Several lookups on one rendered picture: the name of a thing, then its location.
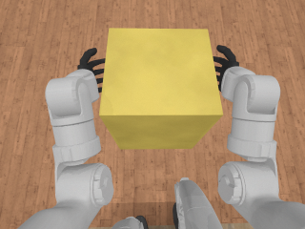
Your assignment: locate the robot right shin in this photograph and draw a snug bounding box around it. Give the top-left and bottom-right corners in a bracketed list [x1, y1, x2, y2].
[176, 177, 189, 229]

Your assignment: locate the carton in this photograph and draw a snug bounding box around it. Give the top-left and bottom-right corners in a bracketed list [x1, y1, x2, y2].
[99, 28, 223, 150]

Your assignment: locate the right robot upper arm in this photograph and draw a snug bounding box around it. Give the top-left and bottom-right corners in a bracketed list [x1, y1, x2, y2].
[217, 161, 305, 229]

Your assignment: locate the robot left forearm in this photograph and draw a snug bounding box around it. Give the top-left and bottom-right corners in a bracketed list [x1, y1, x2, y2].
[45, 69, 101, 198]

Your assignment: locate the robot right forearm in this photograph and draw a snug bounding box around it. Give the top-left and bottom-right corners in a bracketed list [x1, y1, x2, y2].
[221, 66, 281, 188]

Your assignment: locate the right robot hand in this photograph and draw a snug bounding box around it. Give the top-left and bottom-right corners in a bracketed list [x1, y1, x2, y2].
[213, 45, 239, 91]

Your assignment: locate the left robot upper arm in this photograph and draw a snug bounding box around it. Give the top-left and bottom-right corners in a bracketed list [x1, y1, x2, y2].
[17, 162, 114, 229]

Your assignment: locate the left robot hand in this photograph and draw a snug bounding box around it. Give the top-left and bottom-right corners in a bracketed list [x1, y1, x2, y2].
[77, 48, 106, 93]

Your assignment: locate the robot right thigh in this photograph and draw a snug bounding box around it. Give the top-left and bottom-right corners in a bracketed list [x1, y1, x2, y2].
[174, 179, 223, 229]

